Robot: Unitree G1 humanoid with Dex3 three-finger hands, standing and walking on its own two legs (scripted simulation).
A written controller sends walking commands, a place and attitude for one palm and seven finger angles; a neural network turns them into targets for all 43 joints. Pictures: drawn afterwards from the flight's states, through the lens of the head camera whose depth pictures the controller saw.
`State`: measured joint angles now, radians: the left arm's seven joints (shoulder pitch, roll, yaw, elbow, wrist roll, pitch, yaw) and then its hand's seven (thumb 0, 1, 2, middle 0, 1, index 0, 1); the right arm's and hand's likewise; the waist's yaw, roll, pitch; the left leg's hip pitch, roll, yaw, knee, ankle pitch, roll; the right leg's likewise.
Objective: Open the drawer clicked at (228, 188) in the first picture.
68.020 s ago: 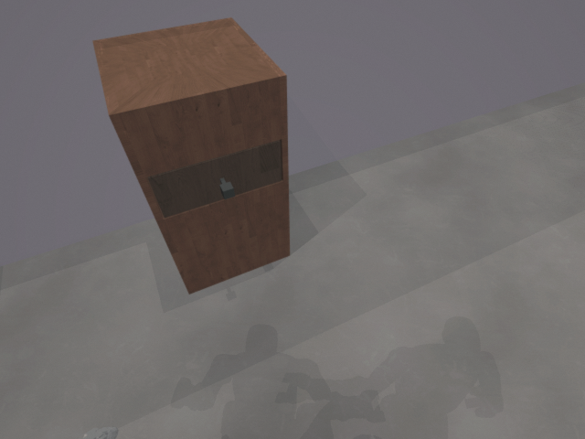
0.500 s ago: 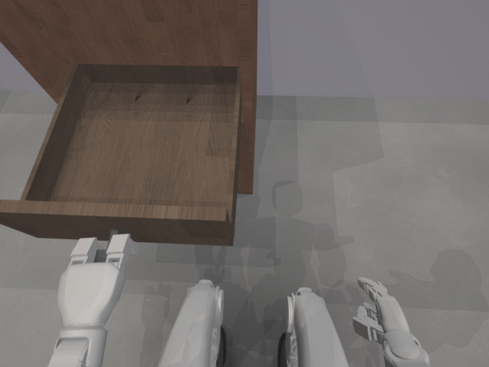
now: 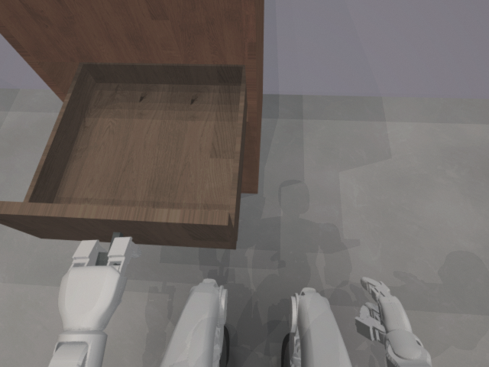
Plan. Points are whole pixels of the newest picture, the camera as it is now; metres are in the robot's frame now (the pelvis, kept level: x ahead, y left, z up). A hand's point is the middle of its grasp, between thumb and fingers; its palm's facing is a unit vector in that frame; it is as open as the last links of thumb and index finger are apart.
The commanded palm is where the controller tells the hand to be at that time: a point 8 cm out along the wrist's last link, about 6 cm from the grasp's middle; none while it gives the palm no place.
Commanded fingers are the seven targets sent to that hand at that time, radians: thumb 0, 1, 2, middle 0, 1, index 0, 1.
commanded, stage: open the thumb to release the handle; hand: left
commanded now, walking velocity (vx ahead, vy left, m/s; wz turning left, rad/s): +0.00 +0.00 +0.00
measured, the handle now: (113, 254) +0.28 +0.25 -0.05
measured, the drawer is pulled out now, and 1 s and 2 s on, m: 0.30 0.30 0.30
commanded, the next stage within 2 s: lift the hand off the handle in 0.42 s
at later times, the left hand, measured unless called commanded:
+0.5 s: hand (113, 287) +0.23 +0.24 -0.07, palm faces -0.06 -0.05 -1.00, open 13.1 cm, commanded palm +0.21 +0.24 -0.01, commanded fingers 0.00 -0.50 0.30 -0.30 -1.20 -0.30 -1.20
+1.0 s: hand (110, 281) +0.24 +0.25 -0.06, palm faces -0.06 -0.05 -1.00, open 13.6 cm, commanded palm +0.22 +0.24 +0.00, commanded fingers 0.00 -0.50 0.30 -0.30 -1.20 -0.30 -1.20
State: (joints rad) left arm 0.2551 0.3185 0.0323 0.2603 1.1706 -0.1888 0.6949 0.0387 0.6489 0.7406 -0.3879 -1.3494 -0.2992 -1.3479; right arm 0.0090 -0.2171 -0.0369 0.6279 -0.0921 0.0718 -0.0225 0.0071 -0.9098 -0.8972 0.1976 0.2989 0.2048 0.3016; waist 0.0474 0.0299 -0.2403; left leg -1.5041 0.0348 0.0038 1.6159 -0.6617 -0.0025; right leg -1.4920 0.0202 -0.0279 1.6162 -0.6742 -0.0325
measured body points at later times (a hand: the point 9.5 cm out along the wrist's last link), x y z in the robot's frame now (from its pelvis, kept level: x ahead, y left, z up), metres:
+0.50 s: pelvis -0.02 +0.00 +0.00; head +0.12 -0.01 +0.43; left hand +0.23 +0.24 -0.01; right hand +0.18 -0.24 -0.13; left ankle +0.04 +0.12 -0.54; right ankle +0.03 -0.10 -0.54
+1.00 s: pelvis -0.01 +0.01 +0.01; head +0.12 +0.00 +0.44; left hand +0.24 +0.25 +0.00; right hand +0.18 -0.22 -0.12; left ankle +0.04 +0.12 -0.54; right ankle +0.03 -0.10 -0.54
